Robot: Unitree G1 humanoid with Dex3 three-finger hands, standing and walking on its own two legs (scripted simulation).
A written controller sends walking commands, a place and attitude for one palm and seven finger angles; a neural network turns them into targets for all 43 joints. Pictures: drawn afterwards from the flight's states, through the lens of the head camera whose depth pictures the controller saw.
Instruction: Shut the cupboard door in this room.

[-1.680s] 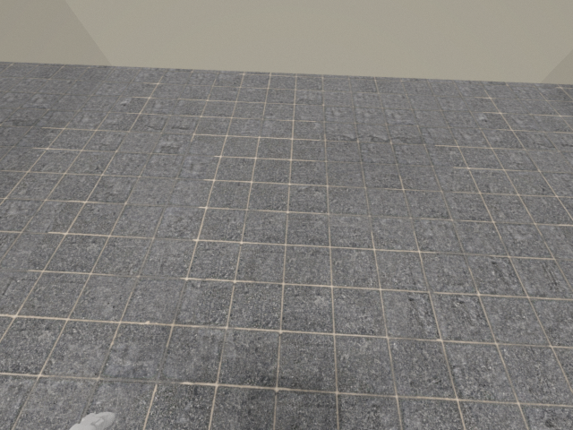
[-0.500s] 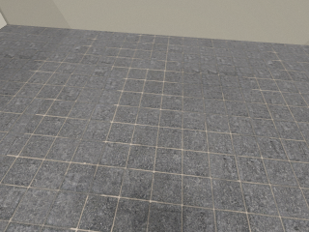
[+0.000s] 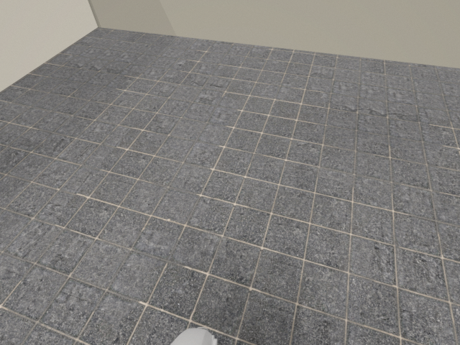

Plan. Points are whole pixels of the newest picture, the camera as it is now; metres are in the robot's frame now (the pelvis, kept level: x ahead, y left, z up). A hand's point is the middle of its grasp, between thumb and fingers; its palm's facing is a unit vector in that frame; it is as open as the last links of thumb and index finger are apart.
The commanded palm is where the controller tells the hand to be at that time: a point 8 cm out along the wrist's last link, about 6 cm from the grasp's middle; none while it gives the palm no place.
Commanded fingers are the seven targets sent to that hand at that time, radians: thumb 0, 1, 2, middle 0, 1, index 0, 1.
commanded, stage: turn or walk to find it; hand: left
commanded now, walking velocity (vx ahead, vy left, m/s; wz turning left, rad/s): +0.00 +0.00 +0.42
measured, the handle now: out of the picture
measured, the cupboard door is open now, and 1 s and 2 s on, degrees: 87 87 87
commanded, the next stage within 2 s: stand and wait in 1.34 s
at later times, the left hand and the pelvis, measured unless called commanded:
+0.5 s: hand out of the picture -0.03 +0.27 -0.17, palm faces +0.26 -0.93 -0.24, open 7.3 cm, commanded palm none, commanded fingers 0.00 0.90 0.90 -0.20 -0.30 -0.20 -0.30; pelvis -0.03 +0.05 +0.00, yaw +13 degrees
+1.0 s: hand out of the picture -0.10 +0.22 -0.16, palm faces +0.46 -0.86 -0.22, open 7.3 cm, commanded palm none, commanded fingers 0.00 0.90 0.90 -0.20 -0.30 -0.20 -0.30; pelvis -0.07 +0.02 +0.00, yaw +26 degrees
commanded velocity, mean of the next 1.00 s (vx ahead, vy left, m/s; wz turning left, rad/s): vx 0.00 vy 0.00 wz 0.42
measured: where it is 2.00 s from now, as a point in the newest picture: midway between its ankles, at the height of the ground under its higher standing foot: outside the picture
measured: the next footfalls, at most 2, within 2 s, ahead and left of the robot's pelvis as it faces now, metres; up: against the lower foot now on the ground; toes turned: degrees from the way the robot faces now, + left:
left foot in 0.26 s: -0.01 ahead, +0.15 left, +0.00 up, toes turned +12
right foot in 0.68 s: +0.04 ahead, -0.07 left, +0.00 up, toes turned +13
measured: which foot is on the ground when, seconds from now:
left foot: up 0.00-0.24, down 0.26-0.68, up 0.70-1.00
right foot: down 0.00-0.26, up 0.28-0.66, down 0.68-1.00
